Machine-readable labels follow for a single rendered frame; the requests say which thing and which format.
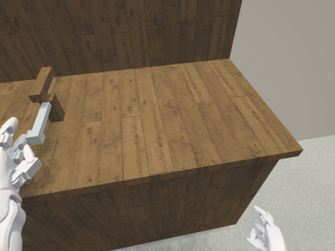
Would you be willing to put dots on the robot left hand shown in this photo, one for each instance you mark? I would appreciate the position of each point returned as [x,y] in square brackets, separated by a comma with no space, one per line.
[14,171]

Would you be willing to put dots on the robot left forearm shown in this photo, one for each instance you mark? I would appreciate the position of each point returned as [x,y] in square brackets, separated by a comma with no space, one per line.
[12,219]

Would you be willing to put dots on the robot right hand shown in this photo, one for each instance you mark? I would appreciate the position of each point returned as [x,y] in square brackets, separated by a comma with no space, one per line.
[271,236]

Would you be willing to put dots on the tap lever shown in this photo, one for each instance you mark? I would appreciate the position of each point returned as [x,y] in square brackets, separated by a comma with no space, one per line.
[36,135]

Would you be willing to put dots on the counter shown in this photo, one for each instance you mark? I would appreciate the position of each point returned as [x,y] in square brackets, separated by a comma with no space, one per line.
[153,132]

